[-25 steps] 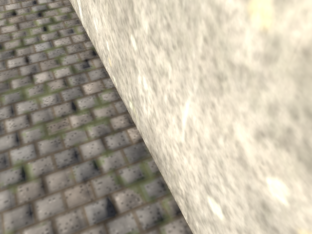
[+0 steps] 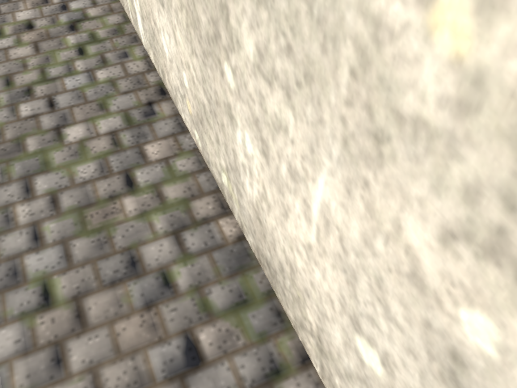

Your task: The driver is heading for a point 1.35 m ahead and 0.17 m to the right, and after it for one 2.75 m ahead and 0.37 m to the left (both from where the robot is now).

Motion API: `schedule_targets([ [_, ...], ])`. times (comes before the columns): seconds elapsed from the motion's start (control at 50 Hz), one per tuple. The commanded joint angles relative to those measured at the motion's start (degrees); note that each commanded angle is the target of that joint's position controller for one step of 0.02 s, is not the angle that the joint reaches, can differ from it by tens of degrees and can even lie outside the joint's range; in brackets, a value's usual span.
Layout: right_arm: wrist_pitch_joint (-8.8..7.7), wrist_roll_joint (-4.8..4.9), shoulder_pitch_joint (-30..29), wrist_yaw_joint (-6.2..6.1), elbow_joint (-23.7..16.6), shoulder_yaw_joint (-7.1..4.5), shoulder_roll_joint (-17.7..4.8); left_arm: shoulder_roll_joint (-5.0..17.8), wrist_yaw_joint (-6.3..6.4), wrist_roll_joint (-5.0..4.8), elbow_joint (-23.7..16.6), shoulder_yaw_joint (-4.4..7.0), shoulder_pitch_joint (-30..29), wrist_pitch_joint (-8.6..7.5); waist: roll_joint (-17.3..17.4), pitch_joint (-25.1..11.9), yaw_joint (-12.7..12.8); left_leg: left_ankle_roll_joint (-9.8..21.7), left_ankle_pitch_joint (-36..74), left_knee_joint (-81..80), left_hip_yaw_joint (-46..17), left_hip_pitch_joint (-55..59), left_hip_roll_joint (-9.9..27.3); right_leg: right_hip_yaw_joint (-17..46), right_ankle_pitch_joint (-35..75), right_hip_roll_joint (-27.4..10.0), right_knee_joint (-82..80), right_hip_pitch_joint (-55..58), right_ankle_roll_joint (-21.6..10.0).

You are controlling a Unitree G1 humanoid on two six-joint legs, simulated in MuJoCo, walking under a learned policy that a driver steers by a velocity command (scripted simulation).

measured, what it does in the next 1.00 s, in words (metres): stands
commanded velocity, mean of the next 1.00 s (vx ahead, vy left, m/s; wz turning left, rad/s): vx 0.32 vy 0.00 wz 0.00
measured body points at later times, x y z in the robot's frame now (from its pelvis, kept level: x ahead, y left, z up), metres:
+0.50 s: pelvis -0.01 -0.01 +0.00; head +0.00 -0.01 +0.45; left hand +0.08 +0.22 -0.14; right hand +0.08 -0.25 -0.15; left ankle -0.04 +0.02 -0.75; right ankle -0.04 -0.15 -0.75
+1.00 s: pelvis -0.04 -0.01 +0.00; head -0.02 -0.02 +0.45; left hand +0.00 +0.22 -0.15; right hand +0.03 -0.25 -0.15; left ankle -0.04 +0.02 -0.75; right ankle -0.04 -0.15 -0.75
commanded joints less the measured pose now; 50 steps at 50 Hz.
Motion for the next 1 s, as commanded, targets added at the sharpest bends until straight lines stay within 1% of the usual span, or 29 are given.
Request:
schedule_targets([
  [0.02,-0.45,0.03,-3.01,-0.31,-3.67,-1.06,-5.38,4.09,0.17,-0.40,-3.80,0.78,-2.56,-0.87,0.42,-6.08,0.23,-4.61,33.23,4.30,-9.06,8.23,15.86,3.53,9.31,-2.83,-0.74,-2.69,-1.91],
  [0.08,-0.42,0.11,-3.19,-0.32,-3.76,-0.99,-5.17,4.04,0.19,-0.29,-3.68,0.76,-2.62,-0.81,-0.01,-6.37,0.28,-4.56,31.76,4.26,-8.95,8.05,15.71,3.72,9.76,-3.02,-1.26,-1.97,-1.91],
  [0.12,-0.49,-0.54,-2.66,-0.44,-2.99,-0.68,-4.74,3.78,0.19,-0.07,-2.88,0.61,-1.51,-0.70,-0.18,-6.47,0.50,-5.32,37.56,4.77,-8.65,8.03,16.11,4.24,13.72,-3.85,-1.64,-0.96,-1.43],
  [0.16,-0.45,-0.82,-1.48,-0.58,-1.92,-0.70,-5.17,4.03,0.24,-0.16,-1.86,0.68,0.23,-0.48,0.04,-7.68,0.81,-5.67,41.99,6.39,-8.17,8.99,16.27,4.04,15.38,-3.96,-0.90,-0.32,-1.10],
  [0.2,-0.17,-0.76,-1.22,-0.56,-1.09,-0.65,-4.97,4.08,0.21,-0.16,-0.84,0.74,1.30,-0.26,-0.22,-7.52,0.81,-5.68,38.31,6.82,-8.02,8.63,15.94,4.05,14.42,-4.07,-1.10,-0.54,-1.06],
  [0.26,-0.05,-0.53,-1.06,-0.54,0.35,-0.60,-4.81,4.47,-0.06,0.38,0.62,0.96,1.57,-0.09,-1.18,-4.60,0.57,-5.70,27.89,5.25,-8.31,4.61,15.11,4.74,12.78,-4.37,-2.01,-0.02,-1.35],
  [0.3,0.03,-0.53,-0.77,-0.49,1.33,-0.63,-4.89,4.74,-0.19,0.63,1.64,1.22,2.31,-0.03,-0.78,-3.54,0.62,-5.77,24.62,4.91,-8.43,3.16,14.78,4.81,12.22,-4.50,-2.00,0.10,-1.54],
  [0.38,0.28,-0.51,-0.49,-0.47,2.81,-0.67,-4.68,5.13,-0.32,0.83,3.81,1.68,4.20,0.07,-0.34,-2.70,0.74,-5.71,20.05,5.01,-8.47,1.83,14.28,4.83,10.89,-4.51,-1.85,-0.34,-1.86],
  [0.5,0.91,-0.42,0.30,-0.78,4.59,-0.72,-4.81,5.48,-0.36,1.15,6.56,2.14,6.90,0.51,-0.27,-1.60,0.85,-5.58,15.18,5.01,-8.54,0.32,13.79,4.74,9.15,-4.29,-1.11,-1.61,-2.12],
  [0.56,1.70,-0.47,0.67,-0.81,5.28,-0.78,-4.90,5.50,-0.21,1.27,7.53,2.39,8.28,0.78,-0.12,-1.42,0.79,-5.50,15.05,5.54,-8.52,0.57,13.70,4.15,8.72,-4.11,-0.14,-3.08,-2.06],
  [0.66,2.51,-0.55,1.14,-1.13,5.94,-0.92,-5.32,5.64,0.00,1.49,8.71,2.60,10.07,1.35,-0.47,-0.39,0.84,-5.14,10.86,5.44,-8.83,-1.18,13.54,3.91,7.33,-3.73,1.00,-4.67,-2.12],
  [0.86,3.65,-0.81,1.09,-1.30,5.71,-1.12,-5.77,5.52,0.25,1.86,9.57,2.58,12.12,1.96,-0.38,0.59,0.95,-4.12,0.71,4.14,-9.89,-4.75,13.62,3.76,5.75,-2.99,2.35,-6.38,-2.30],
  [0.98,3.81,-0.79,1.04,-1.22,5.28,-1.11,-5.82,5.33,0.25,1.96,9.62,2.41,12.70,1.94,-0.61,0.28,1.02,-3.60,-1.46,4.12,-9.92,-5.61,13.67,4.03,5.67,-2.89,2.52,-6.70,-2.46],
  [1.0,3.72,-0.65,1.87,-1.16,5.67,-0.21,-3.80,3.93,-0.05,2.01,10.42,1.86,13.99,1.86,-0.45,-1.93,1.16,-3.74,-10.81,0.84,-10.78,-6.22,14.05,4.46,2.72,-2.91,-0.28,-3.76,-2.27],
])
